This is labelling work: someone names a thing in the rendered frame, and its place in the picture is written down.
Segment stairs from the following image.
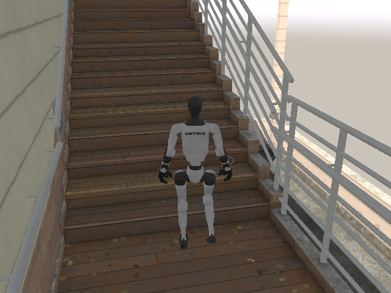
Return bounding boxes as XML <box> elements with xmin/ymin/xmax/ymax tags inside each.
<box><xmin>63</xmin><ymin>0</ymin><xmax>271</xmax><ymax>244</ymax></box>

